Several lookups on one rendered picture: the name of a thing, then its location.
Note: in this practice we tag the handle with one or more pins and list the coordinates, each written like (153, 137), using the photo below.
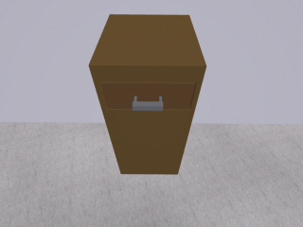
(148, 105)

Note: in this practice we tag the drawer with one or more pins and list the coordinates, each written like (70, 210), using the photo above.
(175, 95)

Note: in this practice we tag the cabinet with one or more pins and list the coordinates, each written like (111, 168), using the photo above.
(148, 48)

